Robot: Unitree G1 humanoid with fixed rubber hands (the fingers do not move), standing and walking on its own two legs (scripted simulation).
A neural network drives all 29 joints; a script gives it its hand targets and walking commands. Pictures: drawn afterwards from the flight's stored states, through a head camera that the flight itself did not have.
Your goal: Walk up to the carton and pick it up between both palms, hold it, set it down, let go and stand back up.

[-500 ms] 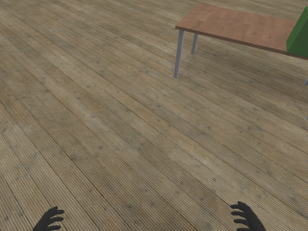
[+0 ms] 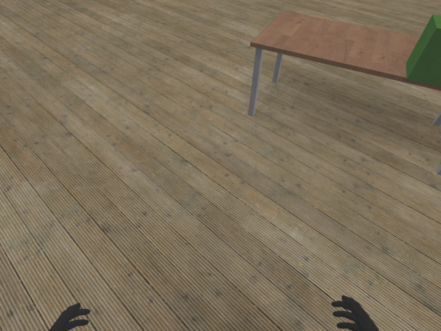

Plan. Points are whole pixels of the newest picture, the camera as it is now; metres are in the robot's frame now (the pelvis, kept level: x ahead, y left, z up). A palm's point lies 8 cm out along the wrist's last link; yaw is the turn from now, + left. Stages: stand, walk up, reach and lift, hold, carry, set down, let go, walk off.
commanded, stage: stand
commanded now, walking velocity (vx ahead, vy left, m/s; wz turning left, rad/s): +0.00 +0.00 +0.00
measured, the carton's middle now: out of the picture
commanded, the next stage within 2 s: none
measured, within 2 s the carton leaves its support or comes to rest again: neither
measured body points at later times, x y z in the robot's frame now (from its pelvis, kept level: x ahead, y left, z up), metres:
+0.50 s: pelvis -0.01 +0.00 +0.00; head -0.01 +0.00 +0.45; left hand +0.13 +0.29 -0.09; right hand +0.13 -0.27 -0.10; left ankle +0.02 +0.12 -0.72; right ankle +0.02 -0.12 -0.72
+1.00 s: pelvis -0.01 +0.00 +0.00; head -0.01 +0.00 +0.45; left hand +0.12 +0.30 -0.10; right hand +0.12 -0.28 -0.10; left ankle +0.02 +0.12 -0.72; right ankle +0.02 -0.12 -0.72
